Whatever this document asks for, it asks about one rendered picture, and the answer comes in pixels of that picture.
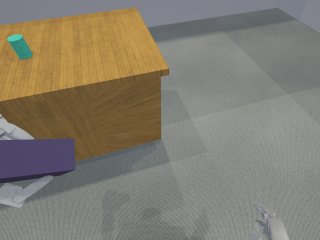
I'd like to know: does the robot right hand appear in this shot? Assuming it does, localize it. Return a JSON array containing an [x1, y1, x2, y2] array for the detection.
[[249, 201, 290, 240]]

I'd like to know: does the sponge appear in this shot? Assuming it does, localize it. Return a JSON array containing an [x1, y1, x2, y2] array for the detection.
[[0, 138, 76, 184]]

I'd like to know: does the robot left hand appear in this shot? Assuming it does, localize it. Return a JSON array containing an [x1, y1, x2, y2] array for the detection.
[[0, 114, 54, 208]]

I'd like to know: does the table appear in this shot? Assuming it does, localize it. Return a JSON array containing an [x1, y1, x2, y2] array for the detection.
[[0, 7, 170, 162]]

